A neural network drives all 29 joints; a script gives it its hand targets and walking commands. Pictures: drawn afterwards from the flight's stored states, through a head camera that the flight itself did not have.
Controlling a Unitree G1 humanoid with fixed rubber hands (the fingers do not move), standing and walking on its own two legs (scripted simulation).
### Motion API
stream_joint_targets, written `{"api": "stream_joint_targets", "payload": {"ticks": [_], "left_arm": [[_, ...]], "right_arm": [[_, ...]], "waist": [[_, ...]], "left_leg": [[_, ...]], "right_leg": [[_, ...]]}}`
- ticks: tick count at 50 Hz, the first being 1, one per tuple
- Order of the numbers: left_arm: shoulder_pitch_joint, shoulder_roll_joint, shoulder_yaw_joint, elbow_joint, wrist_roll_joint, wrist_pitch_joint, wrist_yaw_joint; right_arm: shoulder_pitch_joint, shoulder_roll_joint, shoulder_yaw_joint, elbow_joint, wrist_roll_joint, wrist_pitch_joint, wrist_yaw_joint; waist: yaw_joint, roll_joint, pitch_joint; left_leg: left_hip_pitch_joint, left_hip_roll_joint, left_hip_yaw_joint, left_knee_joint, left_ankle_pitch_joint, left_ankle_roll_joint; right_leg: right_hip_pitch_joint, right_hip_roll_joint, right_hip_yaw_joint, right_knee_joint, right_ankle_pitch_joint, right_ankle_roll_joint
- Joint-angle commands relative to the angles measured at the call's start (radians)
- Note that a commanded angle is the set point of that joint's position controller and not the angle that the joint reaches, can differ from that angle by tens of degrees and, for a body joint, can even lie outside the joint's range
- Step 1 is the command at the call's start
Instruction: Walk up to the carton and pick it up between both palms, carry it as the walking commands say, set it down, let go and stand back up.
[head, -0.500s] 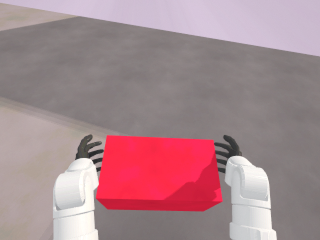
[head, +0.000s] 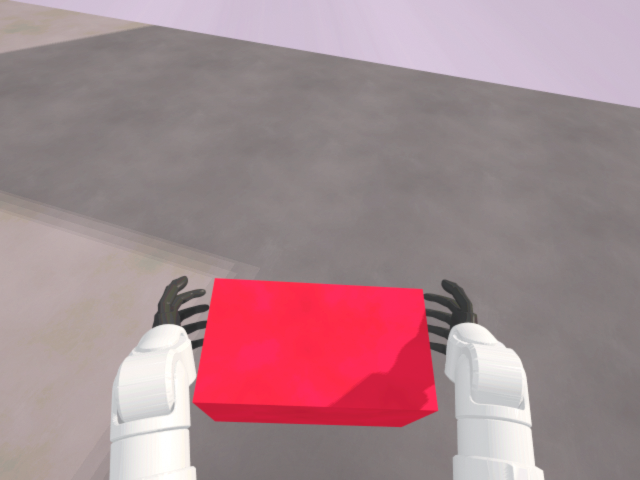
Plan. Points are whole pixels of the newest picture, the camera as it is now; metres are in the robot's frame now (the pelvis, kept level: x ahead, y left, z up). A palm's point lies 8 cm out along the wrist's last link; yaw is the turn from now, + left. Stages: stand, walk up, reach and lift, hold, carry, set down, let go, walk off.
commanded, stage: carry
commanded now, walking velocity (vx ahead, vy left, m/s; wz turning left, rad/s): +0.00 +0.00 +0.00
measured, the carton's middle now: (314, 357) +0.29 +0.01 -0.03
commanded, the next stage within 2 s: none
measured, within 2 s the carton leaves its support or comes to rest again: neither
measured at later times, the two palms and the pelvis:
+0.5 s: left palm (181, 336) +0.26 +0.16 +0.08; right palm (486, 351) +0.25 -0.19 +0.07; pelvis -0.01 +0.00 -0.01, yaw -4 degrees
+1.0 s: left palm (267, 360) +0.24 +0.07 +0.05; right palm (584, 470) +0.13 -0.27 +0.04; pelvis -0.07 -0.01 -0.01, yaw -18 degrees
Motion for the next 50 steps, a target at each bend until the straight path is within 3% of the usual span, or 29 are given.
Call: {"api": "stream_joint_targets", "payload": {"ticks": [1, 3, 5, 7, 8, 9, 11, 12, 13, 17, 21, 24, 26, 28, 29, 30, 31, 32, 33, 35, 37, 38, 40, 41, 42, 43, 45, 47, 50], "left_arm": [[-0.538, -0.822, -0.710, -0.078, -0.385, -0.011, -0.330], [-0.476, -0.786, -0.622, 0.077, -0.313, -0.035, -0.329], [-0.465, -0.808, -0.715, -0.063, -0.387, -0.026, -0.329], [-0.534, -0.800, -0.710, -0.083, -0.380, -0.035, -0.328], [-0.531, -0.794, -0.709, -0.083, -0.376, -0.034, -0.325], [-0.497, -0.784, -0.663, 0.005, -0.346, -0.036, -0.328], [-0.498, -0.800, -0.743, -0.125, -0.405, -0.013, -0.323], [-0.525, -0.843, -0.852, -0.315, -0.492, 0.026, -0.323], [-0.541, -0.852, -0.861, -0.344, -0.500, 0.050, -0.325], [-0.523, -0.804, -0.813, -0.291, -0.487, 0.140, -0.322], [-0.377, -0.799, -0.763, -0.120, -0.455, 0.198, -0.339], [-0.486, -0.837, -0.779, -0.188, -0.485, 0.195, -0.346], [-0.576, -0.857, -0.792, -0.253, -0.505, 0.185, -0.347], [-0.610, -0.867, -0.800, -0.304, -0.514, 0.181, -0.340], [-0.582, -0.878, -0.789, -0.274, -0.504, 0.183, -0.336], [-0.646, -0.889, -0.815, -0.358, -0.526, 0.179, -0.333], [-0.599, -0.895, -0.801, -0.309, -0.513, 0.187, -0.332], [-0.585, -0.883, -0.793, -0.290, -0.506, 0.186, -0.331], [-0.562, -0.887, -0.783, -0.272, -0.506, 0.192, -0.332], [-0.496, -0.875, -0.786, -0.249, -0.489, 0.190, -0.332], [-0.473, -0.852, -0.761, -0.210, -0.484, 0.196, -0.337], [-0.541, -0.868, -0.780, -0.242, -0.507, 0.193, -0.345], [-0.538, -0.859, -0.772, -0.248, -0.522, 0.193, -0.352], [-0.523, -0.870, -0.790, -0.241, -0.526, 0.182, -0.360], [-0.491, -0.871, -0.778, -0.214, -0.528, 0.184, -0.365], [-0.477, -0.884, -0.776, -0.229, -0.530, 0.180, -0.364], [-0.484, -0.901, -0.761, -0.204, -0.509, 0.176, -0.363], [-0.540, -0.915, -0.771, -0.280, -0.511, 0.170, -0.354], [-0.575, -0.883, -0.774, -0.386, -0.482, 0.156, -0.323]], "right_arm": [[-0.517, 0.852, 0.718, -0.144, 0.401, -0.014, 0.283], [-0.477, 0.809, 0.648, -0.023, 0.334, -0.036, 0.279], [-0.477, 0.812, 0.735, -0.181, 0.398, -0.029, 0.273], [-0.435, 0.830, 0.704, -0.096, 0.380, -0.028, 0.278], [-0.461, 0.819, 0.711, -0.112, 0.383, -0.023, 0.277], [-0.440, 0.811, 0.664, -0.034, 0.352, -0.028, 0.280], [-0.481, 0.819, 0.757, -0.199, 0.430, -0.010, 0.276], [-0.521, 0.874, 0.859, -0.367, 0.522, 0.023, 0.274], [-0.517, 0.877, 0.850, -0.377, 0.516, 0.048, 0.273], [-0.446, 0.859, 0.790, -0.265, 0.490, 0.130, 0.271], [-0.374, 0.821, 0.766, -0.205, 0.452, 0.180, 0.269], [-0.448, 0.852, 0.767, -0.243, 0.478, 0.175, 0.280], [-0.479, 0.900, 0.781, -0.238, 0.490, 0.175, 0.284], [-0.543, 0.927, 0.800, -0.287, 0.522, 0.169, 0.287], [-0.576, 0.931, 0.812, -0.315, 0.534, 0.162, 0.288], [-0.578, 0.952, 0.810, -0.338, 0.543, 0.156, 0.292], [-0.591, 0.935, 0.822, -0.345, 0.541, 0.157, 0.290], [-0.572, 0.912, 0.812, -0.343, 0.535, 0.155, 0.290], [-0.548, 0.922, 0.819, -0.324, 0.530, 0.155, 0.284], [-0.488, 0.892, 0.810, -0.335, 0.506, 0.154, 0.281], [-0.440, 0.901, 0.791, -0.270, 0.481, 0.166, 0.273], [-0.458, 0.906, 0.788, -0.268, 0.468, 0.161, 0.269], [-0.390, 0.898, 0.777, -0.229, 0.438, 0.169, 0.259], [-0.446, 0.878, 0.785, -0.294, 0.442, 0.156, 0.255], [-0.476, 0.874, 0.788, -0.323, 0.441, 0.158, 0.247], [-0.481, 0.876, 0.811, -0.353, 0.451, 0.153, 0.248], [-0.596, 0.891, 0.838, -0.398, 0.496, 0.140, 0.254], [-0.593, 0.938, 0.852, -0.415, 0.520, 0.130, 0.256], [-0.519, 0.966, 0.839, -0.368, 0.555, 0.140, 0.269]], "waist": [[0.000, -0.013, -0.239], [0.001, -0.030, -0.262], [-0.001, -0.026, -0.257], [0.000, 0.001, -0.240], [0.000, -0.035, -0.238], [0.000, -0.018, -0.240], [0.000, -0.016, -0.237], [-0.003, 0.005, -0.236], [-0.002, 0.007, -0.240], [0.004, 0.032, -0.233], [-0.001, -0.039, -0.180], [-0.002, 0.014, -0.208], [-0.003, -0.057, -0.181], [-0.003, -0.064, -0.206], [-0.004, -0.057, -0.191], [-0.010, -0.001, -0.235], [-0.005, 0.057, -0.214], [-0.004, 0.184, -0.216], [-0.006, 0.216, -0.258], [-0.009, 0.237, -0.295], [-0.007, 0.178, -0.251], [-0.004, 0.198, -0.266], [0.008, 0.077, -0.283], [0.020, -0.096, -0.254], [0.023, -0.345, -0.235], [0.013, -0.406, -0.206], [0.010, -0.236, -0.194], [0.005, -0.083, -0.278], [0.011, -0.006, -0.346]], "left_leg": [[0.130, 0.126, -0.102, -0.049, 0.222, 0.065], [0.120, 0.114, -0.099, -0.038, 0.237, 0.065], [0.127, 0.118, -0.088, -0.039, 0.257, 0.057], [0.102, 0.114, -0.098, -0.040, 0.247, 0.062], [0.107, 0.115, -0.096, -0.038, 0.222, 0.065], [0.118, 0.114, -0.093, -0.035, 0.235, 0.061], [0.123, 0.108, -0.095, -0.040, 0.195, 0.063], [0.129, 0.110, -0.070, -0.030, 0.165, 0.048], [0.130, 0.122, -0.074, -0.019, 0.208, 0.039], [0.126, 0.164, -0.073, 0.027, 0.268, 0.044], [0.031, 0.127, -0.013, 0.110, 0.076, 0.001], [0.093, 0.152, -0.033, 0.094, 0.154, 0.011], [0.052, 0.144, 0.012, 0.122, 0.086, -0.009], [0.079, 0.136, 0.015, 0.092, 0.009, -0.010], [0.089, 0.162, -0.023, 0.072, 0.018, -0.006], [0.148, 0.197, -0.062, 0.024, 0.096, 0.016], [0.150, 0.273, -0.088, -0.007, 0.129, 0.036], [0.183, 0.333, -0.157, -0.086, 0.126, 0.067], [0.221, 0.408, -0.203, -0.121, 0.174, 0.117], [0.249, 0.456, -0.205, -0.169, 0.142, 0.147], [0.172, 0.455, -0.179, -0.174, 0.096, 0.126], [0.141, 0.432, -0.106, -0.124, 0.117, 0.091], [0.101, 0.374, 0.020, 0.024, 0.096, 0.023], [-0.025, 0.290, 0.095, 0.143, -0.058, -0.039], [-0.238, 0.153, 0.128, 0.322, -0.310, -0.095], [-0.324, 0.115, 0.047, 0.464, -0.495, -0.109], [-0.274, 0.111, -0.001, 0.556, -0.357, -0.113], [-0.297, 0.077, -0.014, 0.580, -0.278, -0.122], [-0.278, 0.064, -0.035, 0.540, -0.250, -0.116]], "right_leg": [[0.043, -0.161, 0.140, -0.117, 0.271, 0.008], [0.061, -0.164, 0.132, -0.095, 0.351, 0.007], [0.071, -0.160, 0.120, -0.077, 0.355, 0.011], [0.076, -0.158, 0.122, -0.084, 0.328, 0.015], [0.074, -0.166, 0.142, -0.102, 0.359, 0.013], [0.048, -0.169, 0.127, -0.088, 0.330, 0.012], [0.041, -0.167, 0.152, -0.098, 0.341, 0.008], [0.017, -0.176, 0.163, -0.114, 0.345, 0.007], [0.013, -0.169, 0.158, -0.078, 0.359, 0.011], [-0.047, -0.160, 0.182, -0.015, 0.281, 0.011], [-0.063, -0.230, 0.298, -0.067, 0.371, -0.025], [-0.130, -0.217, 0.314, -0.023, 0.366, -0.021], [-0.129, -0.202, 0.301, -0.039, 0.309, -0.012], [-0.158, -0.214, 0.336, -0.053, 0.233, -0.015], [-0.182, -0.207, 0.358, -0.040, 0.207, -0.017], [-0.217, -0.180, 0.310, 0.018, 0.191, 0.006], [-0.230, -0.124, 0.250, 0.082, 0.110, 0.017], [-0.252, -0.072, 0.176, 0.162, 0.007, 0.038], [-0.266, -0.041, 0.144, 0.260, -0.051, 0.047], [-0.301, -0.022, 0.126, 0.371, -0.196, 0.050], [-0.269, -0.032, 0.123, 0.360, -0.200, 0.055], [-0.216, -0.027, 0.108, 0.260, -0.153, 0.047], [-0.101, -0.037, 0.136, 0.079, 0.005, 0.031], [-0.043, -0.116, 0.282, -0.088, 0.086, -0.003], [0.082, -0.292, 0.559, -0.136, 0.408, -0.060], [0.052, -0.362, 0.652, -0.161, 0.500, -0.123], [0.022, -0.281, 0.495, -0.127, 0.598, -0.094], [0.121, -0.243, 0.455, -0.061, 0.774, -0.068], [0.211, -0.258, 0.452, -0.062, 0.794, -0.085]]}}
